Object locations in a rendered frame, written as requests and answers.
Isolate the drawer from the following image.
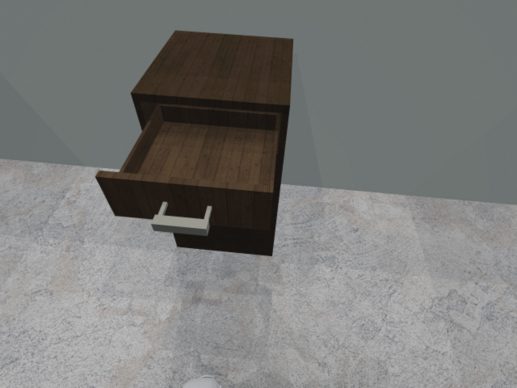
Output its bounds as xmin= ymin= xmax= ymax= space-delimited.
xmin=95 ymin=104 xmax=280 ymax=230

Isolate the cabinet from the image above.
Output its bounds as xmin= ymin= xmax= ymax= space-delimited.
xmin=131 ymin=31 xmax=293 ymax=256

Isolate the handle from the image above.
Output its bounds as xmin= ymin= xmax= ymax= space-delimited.
xmin=151 ymin=202 xmax=212 ymax=236

